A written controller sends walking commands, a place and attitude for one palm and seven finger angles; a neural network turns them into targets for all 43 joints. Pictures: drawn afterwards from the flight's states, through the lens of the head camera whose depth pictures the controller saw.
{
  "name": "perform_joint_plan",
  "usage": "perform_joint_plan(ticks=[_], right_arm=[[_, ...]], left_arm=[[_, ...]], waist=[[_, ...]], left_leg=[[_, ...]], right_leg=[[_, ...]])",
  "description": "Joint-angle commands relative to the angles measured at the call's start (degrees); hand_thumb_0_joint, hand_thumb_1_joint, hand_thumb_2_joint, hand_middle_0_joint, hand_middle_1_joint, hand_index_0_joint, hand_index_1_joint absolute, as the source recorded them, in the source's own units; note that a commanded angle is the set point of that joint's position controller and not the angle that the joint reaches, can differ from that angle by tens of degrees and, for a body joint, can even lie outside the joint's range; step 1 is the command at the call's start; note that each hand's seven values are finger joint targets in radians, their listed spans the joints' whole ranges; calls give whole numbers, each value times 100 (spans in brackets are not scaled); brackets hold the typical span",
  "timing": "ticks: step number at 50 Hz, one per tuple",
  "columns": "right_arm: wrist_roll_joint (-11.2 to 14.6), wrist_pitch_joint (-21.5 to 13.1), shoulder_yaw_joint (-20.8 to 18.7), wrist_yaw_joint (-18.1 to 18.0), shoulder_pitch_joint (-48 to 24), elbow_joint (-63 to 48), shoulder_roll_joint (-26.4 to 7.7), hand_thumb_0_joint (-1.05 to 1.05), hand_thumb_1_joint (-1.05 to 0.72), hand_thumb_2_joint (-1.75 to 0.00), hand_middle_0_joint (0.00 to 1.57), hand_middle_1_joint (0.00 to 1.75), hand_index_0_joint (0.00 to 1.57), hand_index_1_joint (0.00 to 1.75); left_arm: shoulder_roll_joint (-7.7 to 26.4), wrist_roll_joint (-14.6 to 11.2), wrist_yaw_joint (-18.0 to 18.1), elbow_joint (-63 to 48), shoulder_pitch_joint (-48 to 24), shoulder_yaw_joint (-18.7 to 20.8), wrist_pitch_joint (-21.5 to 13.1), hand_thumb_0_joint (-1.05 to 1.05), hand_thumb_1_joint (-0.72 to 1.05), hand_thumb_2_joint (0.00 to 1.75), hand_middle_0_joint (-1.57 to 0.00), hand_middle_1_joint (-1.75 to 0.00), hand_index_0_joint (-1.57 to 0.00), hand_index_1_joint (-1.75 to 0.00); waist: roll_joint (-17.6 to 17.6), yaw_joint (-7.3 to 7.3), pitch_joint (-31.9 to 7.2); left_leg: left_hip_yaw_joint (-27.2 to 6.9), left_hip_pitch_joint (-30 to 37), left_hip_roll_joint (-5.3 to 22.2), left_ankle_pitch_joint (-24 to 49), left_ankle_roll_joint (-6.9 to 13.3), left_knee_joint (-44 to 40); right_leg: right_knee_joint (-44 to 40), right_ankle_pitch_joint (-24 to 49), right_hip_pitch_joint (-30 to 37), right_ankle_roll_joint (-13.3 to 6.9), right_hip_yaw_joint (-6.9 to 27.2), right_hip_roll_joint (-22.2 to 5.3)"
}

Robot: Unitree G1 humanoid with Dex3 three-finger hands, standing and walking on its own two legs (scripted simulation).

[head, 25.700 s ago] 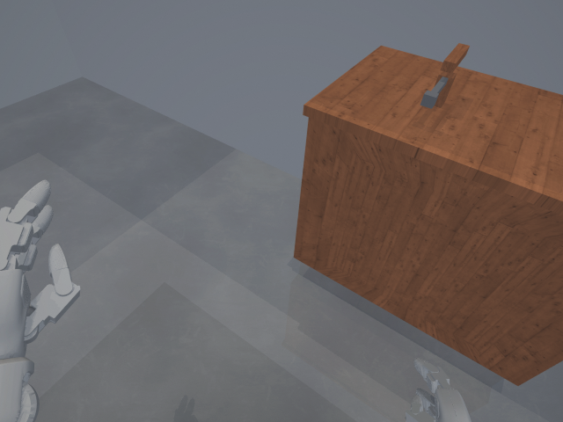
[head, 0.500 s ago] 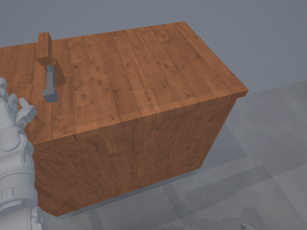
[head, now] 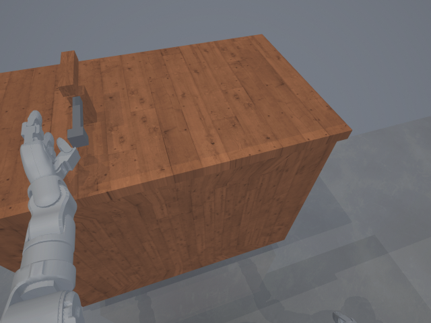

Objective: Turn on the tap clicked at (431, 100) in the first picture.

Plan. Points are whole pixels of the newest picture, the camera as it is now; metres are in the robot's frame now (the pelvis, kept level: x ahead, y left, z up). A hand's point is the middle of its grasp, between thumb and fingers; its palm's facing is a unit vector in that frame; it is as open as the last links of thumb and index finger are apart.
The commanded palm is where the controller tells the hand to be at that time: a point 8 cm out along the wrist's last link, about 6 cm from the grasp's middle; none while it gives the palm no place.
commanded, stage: push the lever round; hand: left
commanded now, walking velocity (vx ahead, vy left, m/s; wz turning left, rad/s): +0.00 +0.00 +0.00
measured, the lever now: (78, 137) +0.42 +0.29 +0.11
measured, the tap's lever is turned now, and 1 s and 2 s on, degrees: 1 22 54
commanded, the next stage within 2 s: none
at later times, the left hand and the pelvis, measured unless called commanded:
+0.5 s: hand (99, 146) +0.41 +0.25 +0.10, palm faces +0.59 -0.80 -0.06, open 7.7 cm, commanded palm +0.36 +0.28 +0.11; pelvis +0.00 -0.02 +0.00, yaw +0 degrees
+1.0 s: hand (110, 143) +0.41 +0.23 +0.11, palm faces +0.69 -0.72 -0.07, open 7.7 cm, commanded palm +0.37 +0.25 +0.11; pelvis -0.01 -0.02 +0.00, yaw +1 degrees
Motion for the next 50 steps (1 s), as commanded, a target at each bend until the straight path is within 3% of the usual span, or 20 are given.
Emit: perform_joint_plan(ticks=[1, 3, 6, 15, 17, 19, 24, 28, 29, 30, 31, 32, 34, 37, 39, 43, 45, 46, 48, 50], right_arm=[[-18, -205, -290, -104, -1, -588, -896, 0, -90, -90, 20, 30, 20, 30], [-22, -197, -285, -101, -14, -599, -883, 0, -90, -90, 20, 30, 20, 30], [-24, -190, -276, -114, -3, -562, -888, 0, -90, -90, 20, 30, 20, 30], [-47, -171, -259, -90, -9, -541, -874, 0, -90, -90, 20, 30, 20, 30], [-47, -164, -271, -75, -23, -557, -864, 0, -90, -90, 20, 30, 20, 30], [-58, -169, -258, -58, -43, -536, -828, 0, -90, -90, 20, 30, 20, 30], [-107, -115, -289, -25, -29, -545, -835, 0, -90, -90, 20, 30, 20, 30], [-120, -63, -293, -3, -50, -559, -816, 0, -90, -90, 20, 30, 20, 30], [-122, -55, -279, 6, -72, -558, -804, 0, -90, -90, 20, 30, 20, 30], [-131, -37, -304, 2, -51, -547, -816, 0, -90, -90, 20, 30, 20, 30], [-124, -39, -300, 14, -93, -575, -792, 0, -90, -90, 20, 30, 20, 30], [-134, -38, -316, 23, -71, -578, -791, 0, -90, -90, 20, 30, 20, 30], [-139, -29, -314, 41, -111, -578, -779, 0, -90, -90, 20, 30, 20, 30], [-154, -1, -328, 28, -103, -529, -805, 0, -90, -90, 20, 30, 20, 30], [-161, 24, -343, 26, -152, -557, -788, 0, -90, -90, 20, 30, 20, 30], [-193, 49, -332, 27, -181, -499, -768, 0, -90, -90, 20, 30, 20, 30], [-217, 71, -355, 31, -185, -484, -773, 0, -90, -90, 20, 30, 20, 30], [-220, 73, -351, 39, -183, -481, -754, 0, -90, -90, 20, 30, 20, 30], [-239, 55, -354, 53, -192, -439, -730, 0, -90, -90, 20, 30, 20, 30], [-263, 69, -352, 52, -183, -381, -754, 0, -90, -90, 20, 30, 20, 30]], left_arm=[[1382, 37, 31, -1259, -2379, 17, -443, 0, 90, 90, -15, -15, -15, -15], [1274, 20, 21, -1273, -2492, -103, -475, 0, 90, 90, -15, -15, -15, -15], [1491, 25, 54, -1136, -2549, 79, -532, 0, 90, 90, -15, -15, -15, -15], [1400, 78, 247, -893, -2901, -1, -601, 0, 90, 90, -15, -15, -15, -15], [1355, 95, 350, -820, -2795, 11, -598, 0, 90, 90, -15, -15, -15, -15], [1124, 142, 461, -812, -3044, -204, -606, 0, 90, 90, -15, -15, -15, -15], [1316, 240, 747, -745, -2820, 63, -606, 0, 90, 90, -15, -15, -15, -15], [1250, 300, 903, -755, -2731, 86, -564, 0, 90, 90, -15, -15, -15, -15], [1092, 320, 929, -812, -2902, -75, -556, 0, 90, 90, -15, -15, -15, -15], [1203, 348, 982, -864, -2879, 55, -560, 0, 90, 90, -15, -15, -15, -15], [972, 348, 1007, -954, -2898, -144, -557, 0, 90, 90, -15, -15, -15, -15], [1012, 358, 1063, -978, -2802, -60, -557, 0, 90, 90, -15, -15, -15, -15], [786, 378, 1142, -1048, -2794, -235, -524, 0, 90, 90, -15, -15, -15, -15], [845, 398, 1306, -857, -2841, -108, -457, 0, 90, 90, -15, -15, -15, -15], [800, 419, 1405, -874, -2803, -86, -412, 0, 90, 90, -15, -15, -15, -15], [597, 555, 1597, -757, -3183, -286, -353, 0, 90, 90, -15, -15, -15, -15], [654, 636, 1709, -772, -3252, -221, -358, 0, 90, 90, -15, -15, -15, -15], [508, 665, 1754, -842, -3392, -364, -374, 0, 90, 90, -15, -15, -15, -15], [298, 686, 1857, -645, -3439, -483, -367, 0, 90, 90, -15, -15, -15, -15], [385, 742, 1990, -486, -3665, -407, -373, 0, 90, 90, -15, -15, -15, -15]], waist=[[252, -145, -1561], [208, -181, -1593], [203, -150, -1622], [154, -213, -1557], [110, -193, -1639], [173, -280, -1565], [-102, -180, -1881], [-34, -158, -1828], [35, -225, -1759], [-17, -183, -1846], [63, -222, -1833], [91, -163, -1904], [162, -208, -1855], [-158, -242, -1666], [-216, -189, -1757], [-105, -311, -1618], [51, -275, -1693], [119, -321, -1777], [91, -358, -1724], [17, -390, -1634]], left_leg=[[-532, 851, 337, 1640, -434, -576], [-480, 790, 304, 1517, -390, -559], [-426, 655, 267, 1373, -314, -544], [-374, 454, 216, 1101, -191, -507], [-320, 404, 207, 1098, -165, -486], [-326, 407, 199, 995, -160, -469], [-238, 258, 180, 1188, -117, -389], [-199, 224, 178, 1250, -110, -385], [-183, 253, 178, 1256, -108, -380], [-220, 296, 186, 1320, -110, -372], [-194, 350, 183, 1393, -109, -363], [-201, 375, 182, 1436, -124, -372], [-200, 410, 184, 1456, -143, -366], [-229, 283, 191, 1309, -126, -393], [-201, 242, 179, 1236, -123, -407], [-217, 241, 170, 1124, -120, -396], [-245, 299, 169, 1146, -137, -392], [-235, 370, 170, 1235, -148, -375], [-254, 331, 172, 1116, -169, -354], [-317, 255, 173, 979, -174, -361]], right_leg=[[-297, 1048, 603, 6, 248, -62], [-315, 1068, 663, 19, 265, -74], [-343, 1106, 784, 26, 328, -102], [-392, 1055, 823, 59, 393, -144], [-396, 1110, 894, 80, 426, -166], [-413, 1025, 759, 89, 427, -173], [-359, 1374, 1122, 125, 502, -210], [-346, 1492, 1162, 128, 507, -217], [-361, 1535, 1092, 133, 512, -226], [-336, 1549, 1120, 117, 484, -208], [-337, 1645, 1096, 125, 498, -214], [-320, 1665, 1145, 112, 483, -204], [-319, 1644, 1067, 103, 455, -195], [-364, 1502, 1017, 126, 446, -202], [-386, 1452, 1108, 134, 472, -223], [-401, 1269, 888, 129, 453, -225], [-379, 1206, 854, 99, 434, -213], [-356, 1295, 847, 96, 429, -221], [-351, 1137, 702, 97, 405, -205], [-357, 939, 599, 86, 385, -197]])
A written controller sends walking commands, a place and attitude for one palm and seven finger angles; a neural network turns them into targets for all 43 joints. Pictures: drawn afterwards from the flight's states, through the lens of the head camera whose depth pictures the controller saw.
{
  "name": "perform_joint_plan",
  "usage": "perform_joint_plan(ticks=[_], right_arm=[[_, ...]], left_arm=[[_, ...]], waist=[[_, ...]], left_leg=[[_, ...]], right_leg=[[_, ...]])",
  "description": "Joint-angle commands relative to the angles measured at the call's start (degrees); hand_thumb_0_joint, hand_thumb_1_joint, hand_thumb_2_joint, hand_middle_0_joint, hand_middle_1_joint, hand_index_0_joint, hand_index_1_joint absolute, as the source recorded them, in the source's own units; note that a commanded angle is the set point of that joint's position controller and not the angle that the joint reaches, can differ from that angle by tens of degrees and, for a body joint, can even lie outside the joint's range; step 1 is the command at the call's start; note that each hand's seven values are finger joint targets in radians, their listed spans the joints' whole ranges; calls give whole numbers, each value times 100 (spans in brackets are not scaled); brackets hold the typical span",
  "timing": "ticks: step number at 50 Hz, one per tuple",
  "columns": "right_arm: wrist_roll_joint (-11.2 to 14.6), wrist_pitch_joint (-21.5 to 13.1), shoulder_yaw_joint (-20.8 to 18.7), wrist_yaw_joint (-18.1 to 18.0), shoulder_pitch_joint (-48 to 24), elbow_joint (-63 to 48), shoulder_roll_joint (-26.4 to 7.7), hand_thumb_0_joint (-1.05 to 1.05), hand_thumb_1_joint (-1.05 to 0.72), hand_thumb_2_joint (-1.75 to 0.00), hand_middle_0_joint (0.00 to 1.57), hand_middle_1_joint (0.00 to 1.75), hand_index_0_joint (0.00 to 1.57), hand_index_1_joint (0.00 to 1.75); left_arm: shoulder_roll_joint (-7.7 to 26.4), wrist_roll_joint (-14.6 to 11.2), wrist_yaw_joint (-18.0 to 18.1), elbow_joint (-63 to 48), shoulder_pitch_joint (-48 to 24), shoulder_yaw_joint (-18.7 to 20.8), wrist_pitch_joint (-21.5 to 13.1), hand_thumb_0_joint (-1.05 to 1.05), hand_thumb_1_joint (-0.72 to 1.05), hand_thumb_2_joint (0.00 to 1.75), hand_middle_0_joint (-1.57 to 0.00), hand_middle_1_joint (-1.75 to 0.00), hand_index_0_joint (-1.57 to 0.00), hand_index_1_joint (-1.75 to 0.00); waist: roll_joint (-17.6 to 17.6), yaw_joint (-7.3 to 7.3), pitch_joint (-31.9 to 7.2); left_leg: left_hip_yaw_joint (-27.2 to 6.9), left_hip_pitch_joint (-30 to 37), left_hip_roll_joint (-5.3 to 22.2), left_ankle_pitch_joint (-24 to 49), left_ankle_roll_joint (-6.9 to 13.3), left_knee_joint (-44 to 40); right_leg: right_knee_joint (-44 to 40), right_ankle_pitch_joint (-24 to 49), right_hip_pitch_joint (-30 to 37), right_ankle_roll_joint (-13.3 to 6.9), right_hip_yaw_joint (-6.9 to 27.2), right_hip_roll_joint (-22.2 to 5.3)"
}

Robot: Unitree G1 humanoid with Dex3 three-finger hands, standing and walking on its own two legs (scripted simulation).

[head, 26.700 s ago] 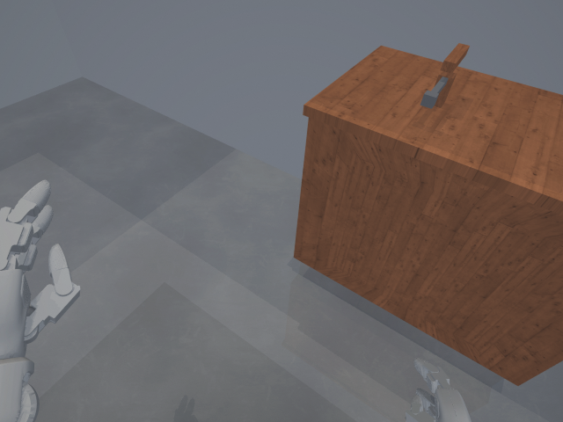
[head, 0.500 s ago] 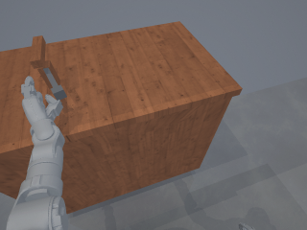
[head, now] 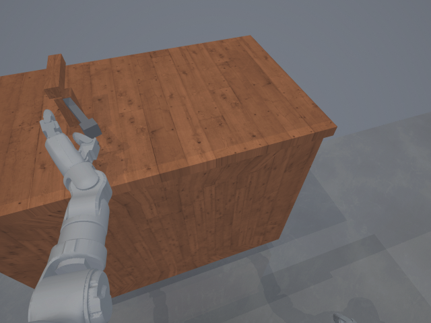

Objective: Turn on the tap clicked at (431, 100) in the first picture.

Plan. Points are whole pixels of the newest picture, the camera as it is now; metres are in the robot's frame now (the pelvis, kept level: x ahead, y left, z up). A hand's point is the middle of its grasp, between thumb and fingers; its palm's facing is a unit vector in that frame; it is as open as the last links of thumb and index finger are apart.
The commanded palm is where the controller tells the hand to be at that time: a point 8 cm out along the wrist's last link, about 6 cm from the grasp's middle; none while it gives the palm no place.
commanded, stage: push the lever round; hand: left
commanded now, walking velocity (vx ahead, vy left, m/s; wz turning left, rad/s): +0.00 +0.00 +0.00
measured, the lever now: (90, 129) +0.46 +0.27 +0.11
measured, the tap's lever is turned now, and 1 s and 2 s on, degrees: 22 54 81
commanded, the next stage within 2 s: lift the hand up off the lever in 1.80 s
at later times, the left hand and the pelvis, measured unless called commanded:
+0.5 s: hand (119, 131) +0.45 +0.21 +0.11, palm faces +0.75 -0.66 -0.08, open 7.6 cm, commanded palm +0.41 +0.23 +0.11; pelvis -0.01 +0.00 -0.01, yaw +0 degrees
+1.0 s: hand (137, 120) +0.49 +0.18 +0.11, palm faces +0.80 -0.58 -0.13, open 7.5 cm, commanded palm +0.44 +0.20 +0.11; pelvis +0.00 -0.01 -0.01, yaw +0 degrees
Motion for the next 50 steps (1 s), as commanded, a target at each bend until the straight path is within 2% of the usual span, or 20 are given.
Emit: perform_joint_plan(ticks=[1, 7, 9, 12, 15, 17, 18, 20, 21, 24, 25, 28, 30, 33, 36, 38, 40, 44, 46, 50], right_arm=[[-62, -176, -234, -50, -22, -529, -736, 0, -90, -90, 20, 30, 20, 30], [-164, -190, -295, 46, 104, -451, -725, 0, -90, -90, 20, 30, 20, 30], [-174, -173, -292, 76, 97, -423, -707, 0, -90, -90, 20, 30, 20, 30], [-213, -141, -316, 120, 126, -456, -703, 0, -90, -90, 20, 30, 20, 30], [-250, -111, -310, 138, 137, -408, -713, 0, -90, -90, 20, 30, 20, 30], [-257, -95, -306, 145, 146, -375, -697, 0, -90, -90, 20, 30, 20, 30], [-283, -107, -302, 158, 160, -376, -689, 0, -90, -90, 20, 30, 20, 30], [-302, -82, -326, 160, 189, -350, -710, 0, -90, -90, 20, 30, 20, 30], [-310, -76, -313, 178, 215, -342, -678, 0, -90, -90, 20, 30, 20, 30], [-358, -95, -337, 238, 271, -322, -659, 0, -90, -90, 20, 30, 20, 30], [-382, -86, -350, 241, 298, -273, -686, 0, -90, -90, 20, 30, 20, 30], [-408, -100, -350, 296, 357, -242, -673, 0, -90, -90, 20, 30, 20, 30], [-429, -88, -368, 308, 389, -210, -699, 0, -90, -90, 20, 30, 20, 30], [-447, -93, -378, 351, 457, -214, -669, 0, -90, -90, 20, 30, 20, 30], [-460, -90, -369, 390, 487, -158, -682, 0, -90, -90, 20, 30, 20, 30], [-473, -64, -381, 399, 524, -171, -704, 0, -90, -90, 20, 30, 20, 30], [-493, -56, -384, 405, 539, -147, -705, 0, -90, -90, 20, 30, 20, 30], [-523, -39, -362, 445, 622, -144, -685, 0, -90, -90, 20, 30, 20, 30], [-524, -22, -376, 455, 681, -163, -698, 0, -90, -90, 20, 30, 20, 30], [-538, -5, -374, 462, 722, -129, -717, 0, -90, -90, 20, 30, 20, 30]], left_arm=[[912, 232, 240, -1080, -2961, -263, -410, 0, 90, 90, -15, -15, -15, -15], [745, 369, 659, -931, -3167, -221, -480, 0, 90, 90, -15, -15, -15, -15], [638, 409, 768, -773, -3276, -273, -466, 0, 90, 90, -15, -15, -15, -15], [699, 493, 937, -775, -3290, -143, -447, 0, 90, 90, -15, -15, -15, -15], [707, 576, 1079, -482, -3393, -82, -376, 0, 90, 90, -15, -15, -15, -15], [691, 620, 1166, -301, -3703, -118, -350, 0, 90, 90, -15, -15, -15, -15], [622, 639, 1213, -306, -3891, -162, -360, 0, 90, 90, -15, -15, -15, -15], [864, 699, 1303, -174, -3869, 79, -367, 0, 90, 90, -15, -15, -15, -15], [652, 713, 1335, -176, -4095, -117, -386, 0, 90, 90, -15, -15, -15, -15], [517, 761, 1473, -23, -4092, -120, -411, 0, 90, 90, -15, -15, -15, -15], [694, 799, 1528, 98, -4128, 54, -407, 0, 90, 90, -15, -15, -15, -15], [498, 847, 1631, 181, -4536, -126, -425, 0, 90, 90, -15, -15, -15, -15], [637, 892, 1718, 323, -4562, 21, -401, 0, 90, 90, -15, -15, -15, -15], [506, 903, 1809, 307, -4749, -60, -395, 0, 90, 90, -15, -15, -15, -15], [403, 927, 1889, 612, -4771, -94, -322, 0, 90, 90, -15, -15, -15, -15], [691, 954, 1971, 650, -4861, 148, -273, 0, 90, 90, -15, -15, -15, -15], [738, 995, 2040, 619, -5058, 196, -238, 0, 90, 90, -15, -15, -15, -15], [734, 1080, 2156, 866, -5099, 223, -122, 0, 90, 90, -15, -15, -15, -15], [959, 1097, 2206, 821, -5037, 447, -85, 0, 90, 90, -15, -15, -15, -15], [1062, 1159, 2267, 1000, -5129, 555, 41, 0, 90, 90, -15, -15, -15, -15]], waist=[[-24, -277, -1536], [-19, -241, -1998], [-101, -279, -1894], [-18, -188, -2039], [-180, -233, -1796], [-236, -350, -1680], [-196, -373, -1712], [-104, -304, -1787], [-68, -398, -1821], [-36, -385, -1975], [-30, -372, -2000], [16, -512, -1984], [-18, -482, -2025], [-47, -522, -2237], [-60, -578, -2068], [-162, -567, -2141], [-43, -553, -2224], [-204, -624, -2213], [-168, -563, -2396], [-229, -619, -2276]], left_leg=[[-217, 466, 118, 868, -33, -430], [-254, 601, 132, 1332, -157, -306], [-233, 511, 140, 1314, -163, -288], [-226, 483, 142, 1432, -187, -282], [-229, 267, 143, 1182, -149, -307], [-210, 147, 147, 910, -98, -296], [-187, 139, 134, 867, -83, -290], [-218, 112, 143, 866, -101, -287], [-208, 161, 144, 867, -101, -276], [-189, 157, 145, 990, -114, -182], [-230, 129, 144, 976, -127, -161], [-206, 102, 156, 879, -118, -121], [-226, 50, 155, 867, -113, -112], [-194, 87, 162, 998, -109, -58], [-198, -25, 169, 935, -97, -31], [-145, -217, 151, 811, -45, -14], [-152, -191, 146, 813, -39, -10], [-86, -398, 142, 843, 13, 62], [-71, -419, 139, 925, 23, 80], [-46, -590, 136, 843, 57, 110]], right_leg=[[-463, 864, 743, 269, 480, -266], [-253, 1140, 729, 237, 395, -222], [-244, 1119, 679, 236, 391, -221], [-182, 1161, 751, 220, 381, -213], [-231, 959, 686, 229, 376, -214], [-272, 736, 565, 255, 408, -238], [-280, 711, 543, 263, 420, -240], [-252, 648, 553, 237, 412, -231], [-234, 654, 482, 251, 402, -239], [-161, 737, 442, 240, 387, -217], [-136, 687, 395, 233, 371, -213], [-129, 580, 227, 253, 372, -220], [-125, 557, 245, 245, 370, -213], [-80, 688, 277, 257, 363, -209], [-66, 619, 117, 263, 350, -210], [-115, 606, 281, 292, 417, -237], [-117, 617, 270, 280, 417, -237], [-119, 793, 353, 320, 444, -258], [-82, 929, 478, 334, 459, -275], [-138, 1052, 529, 377, 507, -310]])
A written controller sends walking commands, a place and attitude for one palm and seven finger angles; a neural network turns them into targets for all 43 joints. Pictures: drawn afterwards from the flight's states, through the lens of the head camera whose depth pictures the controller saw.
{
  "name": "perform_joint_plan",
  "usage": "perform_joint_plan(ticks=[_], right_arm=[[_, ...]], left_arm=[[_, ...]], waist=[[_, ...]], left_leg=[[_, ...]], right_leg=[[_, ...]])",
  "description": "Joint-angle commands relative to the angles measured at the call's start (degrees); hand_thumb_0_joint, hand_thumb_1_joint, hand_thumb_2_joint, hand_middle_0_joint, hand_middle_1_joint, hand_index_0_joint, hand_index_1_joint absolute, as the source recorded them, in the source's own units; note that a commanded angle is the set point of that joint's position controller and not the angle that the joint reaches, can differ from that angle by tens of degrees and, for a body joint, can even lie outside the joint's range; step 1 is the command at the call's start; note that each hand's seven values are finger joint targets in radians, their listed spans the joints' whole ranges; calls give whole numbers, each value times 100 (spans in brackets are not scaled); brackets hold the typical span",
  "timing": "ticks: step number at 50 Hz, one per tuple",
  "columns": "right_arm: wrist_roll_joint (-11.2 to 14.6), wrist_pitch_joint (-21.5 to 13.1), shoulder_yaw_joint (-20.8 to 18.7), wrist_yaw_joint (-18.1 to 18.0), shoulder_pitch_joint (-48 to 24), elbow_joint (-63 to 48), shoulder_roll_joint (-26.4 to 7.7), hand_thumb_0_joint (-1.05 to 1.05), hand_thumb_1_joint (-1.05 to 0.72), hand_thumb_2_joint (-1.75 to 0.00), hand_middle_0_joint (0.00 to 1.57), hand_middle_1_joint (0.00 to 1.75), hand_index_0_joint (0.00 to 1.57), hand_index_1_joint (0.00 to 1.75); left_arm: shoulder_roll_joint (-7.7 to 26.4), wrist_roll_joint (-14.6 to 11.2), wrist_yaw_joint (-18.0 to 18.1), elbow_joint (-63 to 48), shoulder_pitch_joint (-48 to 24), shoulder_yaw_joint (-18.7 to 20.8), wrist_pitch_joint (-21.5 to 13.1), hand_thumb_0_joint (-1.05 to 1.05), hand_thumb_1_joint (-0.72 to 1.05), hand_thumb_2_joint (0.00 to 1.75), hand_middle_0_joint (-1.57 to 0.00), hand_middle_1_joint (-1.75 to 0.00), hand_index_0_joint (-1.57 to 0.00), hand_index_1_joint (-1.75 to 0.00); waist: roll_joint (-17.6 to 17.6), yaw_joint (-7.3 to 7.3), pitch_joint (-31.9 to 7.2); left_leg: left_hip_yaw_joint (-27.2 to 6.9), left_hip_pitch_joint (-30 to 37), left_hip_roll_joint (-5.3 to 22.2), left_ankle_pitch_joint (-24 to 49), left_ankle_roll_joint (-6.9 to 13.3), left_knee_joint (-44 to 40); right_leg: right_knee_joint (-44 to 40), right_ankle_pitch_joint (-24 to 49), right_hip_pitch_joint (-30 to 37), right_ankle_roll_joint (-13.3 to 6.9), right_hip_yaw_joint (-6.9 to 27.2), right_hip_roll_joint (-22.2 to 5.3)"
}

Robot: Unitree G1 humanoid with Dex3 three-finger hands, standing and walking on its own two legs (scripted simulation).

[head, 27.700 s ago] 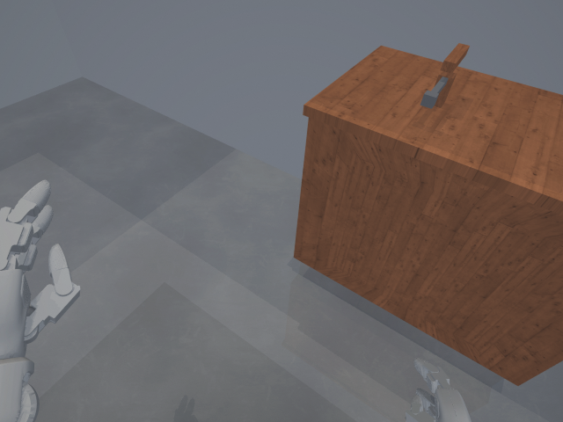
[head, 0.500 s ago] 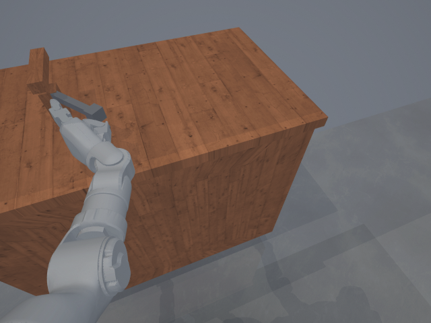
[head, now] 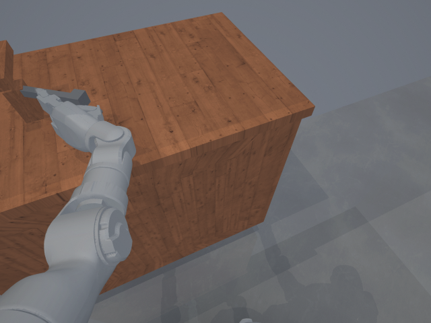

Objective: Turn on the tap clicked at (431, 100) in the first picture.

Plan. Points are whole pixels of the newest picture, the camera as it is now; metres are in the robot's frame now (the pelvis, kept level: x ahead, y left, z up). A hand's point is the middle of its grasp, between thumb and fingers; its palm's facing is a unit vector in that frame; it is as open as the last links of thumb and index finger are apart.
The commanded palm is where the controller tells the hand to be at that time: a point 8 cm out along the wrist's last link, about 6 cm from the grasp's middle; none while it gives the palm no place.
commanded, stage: push the lever round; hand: left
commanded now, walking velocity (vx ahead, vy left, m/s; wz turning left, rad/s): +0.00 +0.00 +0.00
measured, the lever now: (78, 99) +0.53 +0.24 +0.13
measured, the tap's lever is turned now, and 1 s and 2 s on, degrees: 54 81 81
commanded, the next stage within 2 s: lift the hand up off the lever in 0.80 s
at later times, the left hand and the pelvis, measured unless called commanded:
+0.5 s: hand (103, 101) +0.53 +0.20 +0.12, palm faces +0.83 -0.53 -0.18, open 8.0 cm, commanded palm +0.48 +0.22 +0.12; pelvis +0.02 -0.01 +0.00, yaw +0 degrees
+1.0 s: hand (106, 88) +0.56 +0.20 +0.12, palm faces +0.81 -0.56 -0.18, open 8.0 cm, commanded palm +0.50 +0.21 +0.13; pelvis +0.02 +0.00 +0.00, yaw +0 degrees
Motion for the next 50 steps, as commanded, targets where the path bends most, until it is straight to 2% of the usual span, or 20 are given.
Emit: perform_joint_plan(ticks=[1, 3, 5, 8, 10, 14, 17, 19, 20, 24, 27, 33, 36, 38, 39, 40, 42, 46, 48, 50], right_arm=[[-18, -113, -224, -49, 413, -444, -814, 0, -90, -90, 20, 30, 20, 30], [-26, -118, -229, -41, 449, -447, -819, 0, -90, -90, 20, 30, 20, 30], [-43, -116, -248, -45, 489, -428, -842, 0, -90, -90, 20, 30, 20, 30], [-42, -118, -222, -29, 568, -410, -843, 0, -90, -90, 20, 30, 20, 30], [-45, -119, -241, -21, 567, -415, -864, 0, -90, -90, 20, 30, 20, 30], [-47, -144, -237, 5, 644, -444, -836, 0, -90, -90, 20, 30, 20, 30], [-45, -182, -241, 20, 706, -407, -859, 0, -90, -90, 20, 30, 20, 30], [-38, -188, -237, 9, 727, -392, -886, 0, -90, -90, 20, 30, 20, 30], [-50, -182, -259, -5, 740, -353, -901, 0, -90, -90, 20, 30, 20, 30], [-54, -204, -225, 7, 794, -362, -884, 0, -90, -90, 20, 30, 20, 30], [-64, -200, -223, 6, 891, -349, -931, 0, -90, -90, 20, 30, 20, 30], [-75, -226, -214, 71, 1020, -365, -904, 0, -90, -90, 20, 30, 20, 30], [-79, -251, -219, 109, 1076, -326, -934, 0, -90, -90, 20, 30, 20, 30], [-86, -265, -228, 128, 1118, -297, -948, 0, -90, -90, 20, 30, 20, 30], [-92, -288, -230, 138, 1110, -286, -944, 0, -90, -90, 20, 30, 20, 30], [-114, -287, -242, 133, 1180, -244, -977, 0, -90, -90, 20, 30, 20, 30], [-109, -289, -231, 153, 1197, -285, -954, 0, -90, -90, 20, 30, 20, 30], [-128, -262, -224, 178, 1327, -253, -997, 0, -90, -90, 20, 30, 20, 30], [-118, -257, -233, 199, 1274, -334, -959, 0, -90, -90, 20, 30, 20, 30], [-126, -260, -244, 220, 1329, -282, -956, 0, -90, -90, 20, 30, 20, 30]], left_arm=[[1215, 259, 81, -1005, -2871, -151, -170, 0, 90, 90, -15, -15, -15, -15], [1311, 282, 110, -1058, -3013, -91, -136, 0, 90, 90, -15, -15, -15, -15], [1533, 290, 144, -1094, -2950, 134, -123, 0, 90, 90, -15, -15, -15, -15], [1572, 339, 169, -921, -3036, 145, -16, 0, 90, 90, -15, -15, -15, -15], [1677, 393, 192, -998, -3053, 206, 14, 0, 90, 90, -15, -15, -15, -15], [1532, 413, 185, -1071, -3049, 86, 6, 0, 90, 90, -15, -15, -15, -15], [1439, 421, 145, -1002, -3124, -19, -3, 0, 90, 90, -15, -15, -15, -15], [1602, 409, 130, -921, -3246, 56, 6, 0, 90, 90, -15, -15, -15, -15], [1763, 431, 137, -988, -3392, 169, -13, 0, 90, 90, -15, -15, -15, -15], [1691, 446, 127, -724, -3430, 73, 52, 0, 90, 90, -15, -15, -15, -15], [2017, 491, 139, -602, -3556, 252, 86, 0, 90, 90, -15, -15, -15, -15], [1795, 471, 102, -495, -3471, 126, 57, 0, 90, 90, -15, -15, -15, -15], [1664, 475, 104, -354, -3696, -9, 75, 0, 90, 90, -15, -15, -15, -15], [1763, 463, 141, -393, -3893, 56, 42, 0, 90, 90, -15, -15, -15, -15], [1684, 438, 154, -342, -3921, 9, 44, 0, 90, 90, -15, -15, -15, -15], [1873, 432, 171, -336, -3972, 189, 17, 0, 90, 90, -15, -15, -15, -15], [1890, 416, 171, -391, -3892, 202, -15, 0, 90, 90, -15, -15, -15, -15], [2004, 504, 154, -182, -3895, 236, 67, 0, 90, 90, -15, -15, -15, -15], [1897, 461, 149, -518, -3759, 200, 12, 0, 90, 90, -15, -15, -15, -15], [1769, 439, 124, -499, -3712, 150, 11, 0, 90, 90, -15, -15, -15, -15]], waist=[[-235, -168, -1940], [-235, -195, -2027], [-269, -125, -2217], [-268, -225, -2084], [-114, -183, -2170], [-134, -231, -2326], [-171, -303, -2212], [-271, -335, -2176], [-85, -321, -2208], [-152, -393, -2088], [-143, -401, -2187], [-54, -408, -2378], [61, -493, -2220], [64, -516, -2320], [-74, -552, -2275], [7, -508, -2320], [-3, -461, -2491], [32, -500, -2414], [184, -386, -2731], [257, -380, -2673]], left_leg=[[-24, 414, 74, 930, 162, -381], [-15, 375, 67, 934, 175, -343], [-15, 345, 61, 985, 182, -315], [6, 185, 68, 932, 185, -283], [-2, 239, 63, 1001, 180, -268], [23, 316, 80, 1163, 184, -241], [4, 371, 88, 1144, 199, -239], [-4, 196, 80, 990, 204, -231], [-9, 290, 78, 1049, 202, -215], [-2, 158, 77, 947, 208, -223], [-23, 87, 88, 929, 211, -211], [-15, 259, 118, 1274, 195, -140], [-54, 351, 141, 1261, 190, -165], [-75, 370, 150, 1243, 197, -147], [-77, 345, 147, 1204, 207, -139], [-100, 378, 143, 1287, 196, -144], [-68, 367, 138, 1367, 194, -132], [-85, 354, 158, 1508, 180, -135], [-39, 620, 159, 1746, 170, -141], [-71, 786, 178, 1940, 148, -137]], right_leg=[[-660, 1164, 1596, 499, 555, -375], [-670, 1286, 1660, 532, 597, -399], [-645, 1511, 1828, 555, 628, -423], [-651, 1662, 1807, 616, 654, -484], [-628, 1741, 1830, 596, 665, -477], [-581, 2030, 1915, 621, 638, -471], [-578, 1880, 1725, 601, 580, -429], [-612, 1858, 1789, 637, 649, -472], [-595, 1842, 1727, 603, 641, -463], [-631, 1767, 1673, 630, 639, -464], [-604, 1745, 1664, 635, 650, -483], [-516, 2111, 1630, 623, 578, -442], [-524, 1742, 1292, 566, 495, -375], [-540, 1661, 1268, 566, 504, -371], [-574, 1638, 1250, 582, 505, -357], [-544, 1671, 1264, 560, 490, -357], [-516, 1836, 1422, 575, 500, -363], [-477, 1938, 1353, 564, 462, -358], [-501, 2146, 1543, 553, 467, -333], [-493, 2155, 1430, 517, 404, -296]])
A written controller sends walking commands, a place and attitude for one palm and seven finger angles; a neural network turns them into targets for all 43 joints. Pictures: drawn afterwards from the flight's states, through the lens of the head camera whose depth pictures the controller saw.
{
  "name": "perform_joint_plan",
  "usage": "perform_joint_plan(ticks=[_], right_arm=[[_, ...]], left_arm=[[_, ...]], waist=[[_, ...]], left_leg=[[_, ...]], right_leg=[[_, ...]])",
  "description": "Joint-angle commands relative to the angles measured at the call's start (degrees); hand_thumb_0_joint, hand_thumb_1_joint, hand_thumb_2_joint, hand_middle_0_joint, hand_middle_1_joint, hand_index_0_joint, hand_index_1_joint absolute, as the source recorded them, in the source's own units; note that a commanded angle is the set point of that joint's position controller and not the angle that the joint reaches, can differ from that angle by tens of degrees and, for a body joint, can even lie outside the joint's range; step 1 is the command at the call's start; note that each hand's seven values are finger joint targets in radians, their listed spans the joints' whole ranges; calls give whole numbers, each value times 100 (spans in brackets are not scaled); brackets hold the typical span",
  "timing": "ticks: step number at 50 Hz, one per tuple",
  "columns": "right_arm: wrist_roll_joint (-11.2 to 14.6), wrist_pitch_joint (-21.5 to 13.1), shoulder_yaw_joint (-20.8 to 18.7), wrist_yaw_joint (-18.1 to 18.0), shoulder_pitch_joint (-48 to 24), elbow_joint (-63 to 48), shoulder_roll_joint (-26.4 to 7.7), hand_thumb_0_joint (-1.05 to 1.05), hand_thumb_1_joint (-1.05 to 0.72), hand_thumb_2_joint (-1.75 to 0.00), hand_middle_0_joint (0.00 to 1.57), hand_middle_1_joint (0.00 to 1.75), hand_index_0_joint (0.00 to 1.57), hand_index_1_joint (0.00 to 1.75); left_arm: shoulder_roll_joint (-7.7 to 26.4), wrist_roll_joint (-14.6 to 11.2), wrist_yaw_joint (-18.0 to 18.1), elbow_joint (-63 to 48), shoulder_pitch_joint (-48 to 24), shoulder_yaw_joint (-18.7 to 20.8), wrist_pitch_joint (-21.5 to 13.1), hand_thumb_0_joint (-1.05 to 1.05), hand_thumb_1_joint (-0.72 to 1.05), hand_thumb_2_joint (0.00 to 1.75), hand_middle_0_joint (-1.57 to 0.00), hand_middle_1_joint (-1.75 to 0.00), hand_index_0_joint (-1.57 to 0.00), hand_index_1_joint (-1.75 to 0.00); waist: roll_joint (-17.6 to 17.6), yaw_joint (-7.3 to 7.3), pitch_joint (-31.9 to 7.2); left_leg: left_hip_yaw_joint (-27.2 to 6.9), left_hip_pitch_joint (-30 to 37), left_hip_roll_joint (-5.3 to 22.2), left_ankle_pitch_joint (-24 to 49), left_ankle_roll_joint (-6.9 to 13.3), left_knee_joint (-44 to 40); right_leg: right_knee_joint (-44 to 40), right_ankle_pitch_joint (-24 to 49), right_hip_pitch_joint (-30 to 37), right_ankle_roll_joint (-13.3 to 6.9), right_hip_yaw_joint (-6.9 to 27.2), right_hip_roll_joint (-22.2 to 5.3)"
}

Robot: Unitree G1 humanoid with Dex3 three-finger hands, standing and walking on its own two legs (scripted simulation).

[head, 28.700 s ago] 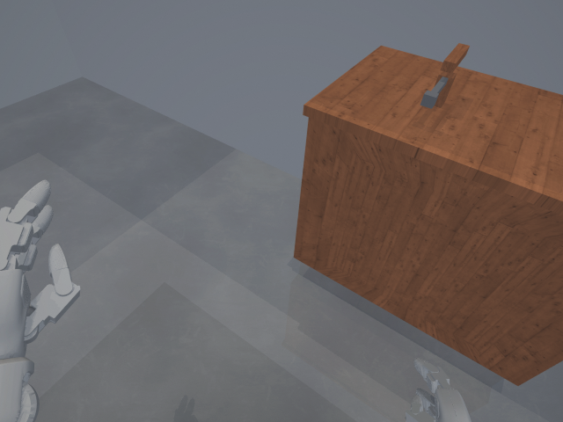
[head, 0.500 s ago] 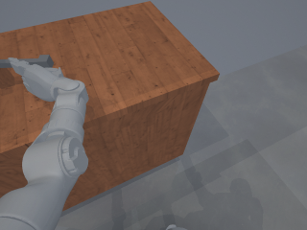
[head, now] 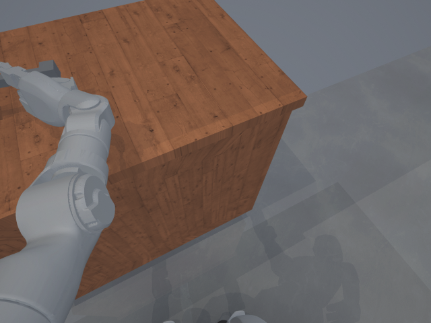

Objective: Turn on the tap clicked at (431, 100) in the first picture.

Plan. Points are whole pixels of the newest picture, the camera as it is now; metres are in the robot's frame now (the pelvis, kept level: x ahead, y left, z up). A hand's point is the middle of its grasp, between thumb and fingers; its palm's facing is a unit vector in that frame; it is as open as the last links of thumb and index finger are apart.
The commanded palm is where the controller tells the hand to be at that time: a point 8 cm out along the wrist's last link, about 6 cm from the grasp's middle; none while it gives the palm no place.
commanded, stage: lift the hand up off the lever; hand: left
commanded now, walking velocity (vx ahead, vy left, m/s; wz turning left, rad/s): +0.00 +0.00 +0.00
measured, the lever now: (50, 72) +0.57 +0.25 +0.13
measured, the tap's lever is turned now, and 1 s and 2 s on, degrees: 81 81 81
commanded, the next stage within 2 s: none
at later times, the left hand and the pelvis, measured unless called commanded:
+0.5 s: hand (68, 81) +0.53 +0.20 +0.14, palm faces +0.81 -0.57 -0.16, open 7.8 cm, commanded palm +0.47 +0.21 +0.15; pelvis +0.01 +0.01 +0.01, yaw +0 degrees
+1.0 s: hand (61, 78) +0.51 +0.20 +0.16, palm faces +0.81 -0.56 -0.17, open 7.8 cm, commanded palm +0.46 +0.22 +0.17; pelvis +0.00 +0.00 +0.01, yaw +1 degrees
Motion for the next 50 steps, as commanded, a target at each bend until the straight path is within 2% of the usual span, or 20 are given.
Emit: perform_joint_plan(ticks=[1, 5, 9, 10, 11, 14, 17, 20, 22, 24, 28, 30, 34, 35, 37, 41, 44, 46, 49, 50], right_arm=[[-11, -77, -267, -12, 870, -271, -869, 0, -90, -90, 20, 30, 20, 30], [7, -64, -295, -25, 793, -272, -904, 0, -90, -90, 20, 30, 20, 30], [-7, -84, -292, 12, 745, -248, -866, 0, -90, -90, 20, 30, 20, 30], [-7, -73, -309, -5, 748, -252, -895, 0, -90, -90, 20, 30, 20, 30], [4, -53, -304, -8, 762, -262, -878, 0, -90, -90, 20, 30, 20, 30], [-2, -65, -296, 3, 672, -244, -846, 0, -90, -90, 20, 30, 20, 30], [-7, -75, -316, 4, 638, -240, -823, 0, -90, -90, 20, 30, 20, 30], [-24, -89, -322, -6, 615, -169, -828, 0, -90, -90, 20, 30, 20, 30], [-5, -72, -330, -11, 601, -213, -834, 0, -90, -90, 20, 30, 20, 30], [-1, -57, -321, -35, 563, -214, -812, 0, -90, -90, 20, 30, 20, 30], [-18, -67, -322, -13, 515, -212, -791, 0, -90, -90, 20, 30, 20, 30], [-10, -42, -339, -47, 506, -215, -825, 0, -90, -90, 20, 30, 20, 30], [32, -47, -317, -72, 389, -243, -802, 0, -90, -90, 20, 30, 20, 30], [30, -50, -329, -94, 374, -223, -826, 0, -90, -90, 20, 30, 20, 30], [53, -69, -319, -100, 345, -259, -782, 0, -90, -90, 20, 30, 20, 30], [52, -114, -310, -121, 282, -174, -768, 0, -90, -90, 20, 30, 20, 30], [76, -126, -305, -136, 247, -185, -771, 0, -90, -90, 20, 30, 20, 30], [90, -139, -293, -160, 211, -167, -772, 0, -90, -90, 20, 30, 20, 30], [107, -149, -274, -188, 202, -177, -797, 0, -90, -90, 20, 30, 20, 30], [103, -141, -278, -212, 181, -161, -828, 0, -90, -90, 20, 30, 20, 30]], left_arm=[[989, 137, -5, -1196, -2609, -306, -288, 0, 90, 90, -15, -15, -15, -15], [1147, 69, 3, -1416, -2560, -122, -275, 0, 90, 90, -15, -15, -15, -15], [855, 81, 15, -1502, -2542, -318, -217, 0, 90, 90, -15, -15, -15, -15], [1036, 80, 24, -1517, -2420, -144, -196, 0, 90, 90, -15, -15, -15, -15], [1034, 106, 21, -1623, -2521, -202, -182, 0, 90, 90, -15, -15, -15, -15], [796, 136, 30, -1613, -2554, -362, -106, 0, 90, 90, -15, -15, -15, -15], [686, 123, 45, -1864, -2573, -432, -99, 0, 90, 90, -15, -15, -15, -15], [454, 110, 42, -1717, -2671, -573, -31, 0, 90, 90, -15, -15, -15, -15], [643, 52, 42, -1921, -2638, -421, -9, 0, 90, 90, -15, -15, -15, -15], [668, 36, 53, -1965, -2688, -385, 34, 0, 90, 90, -15, -15, -15, -15], [429, 80, 73, -2115, -2541, -535, 94, 0, 90, 90, -15, -15, -15, -15], [644, 67, 73, -2049, -2337, -316, 165, 0, 90, 90, -15, -15, -15, -15], [476, 23, 39, -2016, -2459, -464, 301, 0, 90, 90, -15, -15, -15, -15], [694, 55, 51, -2045, -2443, -305, 303, 0, 90, 90, -15, -15, -15, -15], [613, 56, 45, -2303, -2596, -436, 268, 0, 90, 90, -15, -15, -15, -15], [496, 146, 45, -2195, -2713, -622, 317, 0, 90, 90, -15, -15, -15, -15], [561, 68, 20, -2033, -2512, -541, 407, 0, 90, 90, -15, -15, -15, -15], [408, 9, -14, -2007, -2739, -712, 434, 0, 90, 90, -15, -15, -15, -15], [778, -37, 11, -1842, -2684, -410, 491, 0, 90, 90, -15, -15, -15, -15], [926, -2, 20, -1863, -2754, -332, 489, 0, 90, 90, -15, -15, -15, -15]], waist=[[156, -50, -2462], [7, 10, -2422], [35, -11, -2291], [58, 69, -2341], [129, 45, -2426], [24, -3, -2177], [195, 53, -2340], [21, -19, -2119], [106, 84, -2390], [87, 79, -2415], [194, 145, -2441], [6, 213, -2420], [-301, 117, -2117], [-188, 180, -2125], [-164, 183, -2282], [-41, 81, -2052], [-119, 153, -2027], [-67, 79, -1955], [-327, 144, -1886], [-233, 173, -1920]], left_leg=[[-32, 1291, 114, 2172, 167, -226], [-17, 1206, 83, 2029, 193, -265], [-16, 1402, 95, 2178, 172, -320], [-15, 1407, 87, 2275, 170, -312], [-24, 1485, 114, 2392, 140, -336], [-19, 1471, 116, 2291, 142, -348], [-55, 1762, 140, 2609, 83, -343], [-112, 1770, 144, 2586, 65, -355], [-79, 1808, 128, 2658, 39, -377], [-38, 1786, 121, 2695, 44, -374], [-77, 2021, 153, 3057, -24, -365], [-58, 1857, 128, 2970, -1, -389], [12, 1608, 96, 2414, 83, -499], [-6, 1623, 88, 2404, 83, -515], [10, 1709, 89, 2409, 90, -523], [-12, 1716, 94, 2236, 86, -544], [22, 1614, 68, 2018, 94, -599], [10, 1634, 58, 1884, 103, -653], [25, 1337, 30, 1544, 145, -714], [9, 1331, 19, 1514, 146, -734]], right_leg=[[-432, 2251, 1861, 543, 401, -374], [-485, 2334, 2105, 563, 451, -390], [-530, 2276, 2006, 548, 387, -353], [-491, 2376, 2079, 530, 394, -358], [-465, 2430, 2091, 527, 387, -374], [-514, 2304, 1990, 532, 360, -350], [-483, 2317, 1928, 495, 333, -329], [-495, 2186, 1766, 490, 286, -309], [-476, 2331, 1993, 496, 324, -335], [-491, 2516, 2119, 514, 343, -362], [-463, 2514, 2023, 483, 292, -329], [-461, 2676, 2234, 492, 315, -354], [-597, 2555, 2337, 552, 347, -394], [-590, 2490, 2354, 525, 355, -392], [-613, 2533, 2421, 531, 383, -397], [-650, 2278, 2207, 516, 366, -401], [-720, 2186, 2324, 527, 391, -414], [-777, 2006, 2221, 524, 395, -415], [-872, 1989, 2451, 585, 474, -479], [-869, 1929, 2458, 564, 489, -477]])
